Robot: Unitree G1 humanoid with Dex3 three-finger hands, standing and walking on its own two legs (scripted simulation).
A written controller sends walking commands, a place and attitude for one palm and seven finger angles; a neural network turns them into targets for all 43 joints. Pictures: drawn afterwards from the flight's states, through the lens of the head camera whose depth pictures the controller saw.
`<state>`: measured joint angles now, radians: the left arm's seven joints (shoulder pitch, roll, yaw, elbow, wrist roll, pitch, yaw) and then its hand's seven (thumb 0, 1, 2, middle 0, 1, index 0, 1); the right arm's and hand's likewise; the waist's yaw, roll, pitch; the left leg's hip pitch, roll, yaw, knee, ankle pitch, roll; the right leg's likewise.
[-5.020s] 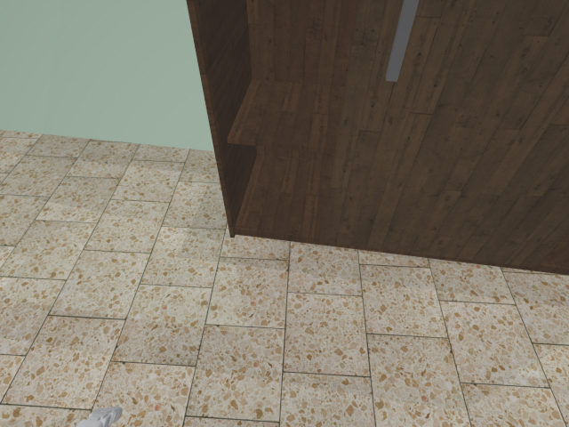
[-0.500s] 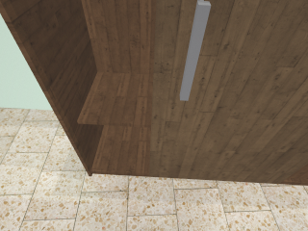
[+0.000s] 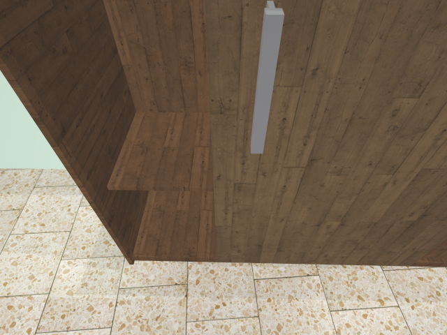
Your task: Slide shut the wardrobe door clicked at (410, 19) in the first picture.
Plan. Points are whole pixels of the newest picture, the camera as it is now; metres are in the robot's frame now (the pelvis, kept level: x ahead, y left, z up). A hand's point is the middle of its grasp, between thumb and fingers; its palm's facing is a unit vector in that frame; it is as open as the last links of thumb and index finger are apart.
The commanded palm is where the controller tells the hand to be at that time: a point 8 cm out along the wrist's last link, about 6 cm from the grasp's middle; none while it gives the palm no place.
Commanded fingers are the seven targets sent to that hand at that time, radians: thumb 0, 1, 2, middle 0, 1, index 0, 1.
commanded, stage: look again from close up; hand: right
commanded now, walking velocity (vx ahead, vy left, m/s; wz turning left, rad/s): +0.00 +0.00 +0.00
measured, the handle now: (262, 87) +0.51 -0.04 +0.20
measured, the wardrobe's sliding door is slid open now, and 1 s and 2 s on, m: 0.39 0.39 0.39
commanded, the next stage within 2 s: shuffle to correct the standing spot in 0.24 s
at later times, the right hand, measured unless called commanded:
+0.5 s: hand out of the picture +0.00 -0.19 -0.17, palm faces +0.01 +0.98 -0.22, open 7.4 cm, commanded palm none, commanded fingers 0.00 -0.90 -0.90 0.20 0.30 0.20 0.30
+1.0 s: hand out of the picture -0.02 -0.09 -0.19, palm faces +0.07 +0.99 -0.11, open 7.4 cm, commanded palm none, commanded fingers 0.00 -0.90 -0.90 0.20 0.30 0.20 0.30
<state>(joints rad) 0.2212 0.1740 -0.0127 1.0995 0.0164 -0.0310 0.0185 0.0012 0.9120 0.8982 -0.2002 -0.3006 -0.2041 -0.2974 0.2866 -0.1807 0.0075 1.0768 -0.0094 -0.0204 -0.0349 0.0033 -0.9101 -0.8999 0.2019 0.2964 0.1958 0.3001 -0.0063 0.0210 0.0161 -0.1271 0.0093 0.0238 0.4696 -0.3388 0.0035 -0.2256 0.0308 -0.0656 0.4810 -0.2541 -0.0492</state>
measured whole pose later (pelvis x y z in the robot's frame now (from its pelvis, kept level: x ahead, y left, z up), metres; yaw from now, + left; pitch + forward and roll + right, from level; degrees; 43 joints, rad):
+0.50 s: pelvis +0.00 +0.00 +0.00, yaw +0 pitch +0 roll -1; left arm 0.23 0.18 -0.01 1.13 0.02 -0.02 0.02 0.00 0.91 0.90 -0.20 -0.30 -0.20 -0.30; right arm 0.30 -0.19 0.00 1.11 -0.01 0.00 -0.03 0.00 -0.91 -0.90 0.20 0.30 0.19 0.30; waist 0.00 0.02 0.01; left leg -0.13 0.02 0.02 0.47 -0.34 0.00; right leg -0.21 0.04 -0.07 0.44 -0.24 -0.05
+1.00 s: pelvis +0.05 +0.05 -0.01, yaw +1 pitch +0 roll +0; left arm 0.19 0.13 0.00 1.09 0.01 -0.03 0.05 0.00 0.93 0.90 -0.20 -0.30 -0.20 -0.30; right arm 0.41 -0.11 0.00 1.13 -0.01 0.00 -0.04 0.00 -0.91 -0.90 0.20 0.30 0.20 0.30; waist -0.03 0.06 0.04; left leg -0.11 -0.06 0.06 0.56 -0.42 0.04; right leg -0.31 -0.01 -0.12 0.60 -0.29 -0.05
